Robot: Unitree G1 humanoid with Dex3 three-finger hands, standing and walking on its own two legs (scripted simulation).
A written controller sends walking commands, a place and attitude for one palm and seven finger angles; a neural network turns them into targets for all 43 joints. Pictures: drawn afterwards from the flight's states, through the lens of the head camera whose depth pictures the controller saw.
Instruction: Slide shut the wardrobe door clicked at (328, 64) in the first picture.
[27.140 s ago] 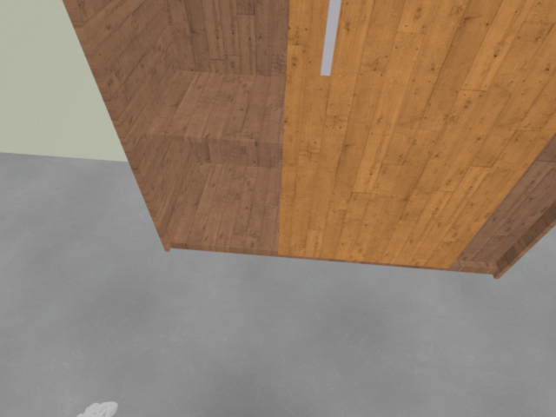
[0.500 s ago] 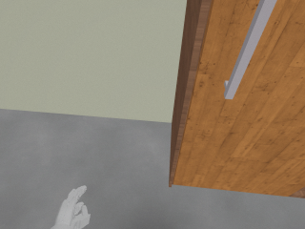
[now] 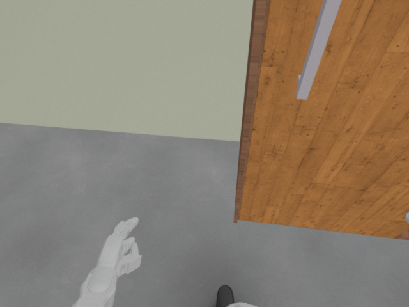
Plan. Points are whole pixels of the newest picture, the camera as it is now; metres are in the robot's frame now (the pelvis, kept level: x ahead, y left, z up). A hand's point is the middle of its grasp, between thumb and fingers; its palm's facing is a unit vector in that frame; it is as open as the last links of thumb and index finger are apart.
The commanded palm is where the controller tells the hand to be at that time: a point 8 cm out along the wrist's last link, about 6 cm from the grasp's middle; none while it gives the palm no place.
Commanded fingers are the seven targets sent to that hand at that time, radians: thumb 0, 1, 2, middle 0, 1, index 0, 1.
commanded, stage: step back with the hand held close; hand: right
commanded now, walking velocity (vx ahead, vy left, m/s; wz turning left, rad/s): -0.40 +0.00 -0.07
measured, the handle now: (325, 10) +0.53 -0.21 +0.28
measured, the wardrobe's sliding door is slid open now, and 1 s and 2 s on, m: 0.00 0.00 0.00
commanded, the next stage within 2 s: stop stepping back and stand still in 0.18 s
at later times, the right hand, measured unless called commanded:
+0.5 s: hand out of the picture +0.08 -0.30 +0.17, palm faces +0.42 +0.82 -0.38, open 7.4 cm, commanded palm +0.04 -0.33 +0.18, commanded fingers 0.00 -0.90 -0.90 0.20 0.30 0.20 0.30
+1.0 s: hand out of the picture +0.04 -0.37 +0.16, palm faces +0.54 +0.77 -0.33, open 7.4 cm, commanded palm -0.02 -0.39 +0.18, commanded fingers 0.00 -0.90 -0.90 0.20 0.30 0.20 0.30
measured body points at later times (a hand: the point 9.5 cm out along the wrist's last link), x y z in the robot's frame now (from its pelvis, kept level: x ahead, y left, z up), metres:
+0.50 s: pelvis -0.11 -0.03 +0.00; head -0.14 -0.07 +0.44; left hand +0.03 +0.21 -0.07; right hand +0.05 -0.34 +0.19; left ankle -0.15 +0.10 -0.73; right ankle -0.05 -0.11 -0.71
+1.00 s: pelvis -0.14 -0.08 -0.01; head -0.17 -0.10 +0.44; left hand +0.02 +0.17 -0.08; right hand +0.01 -0.40 +0.18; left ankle -0.15 +0.04 -0.73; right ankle -0.10 -0.20 -0.73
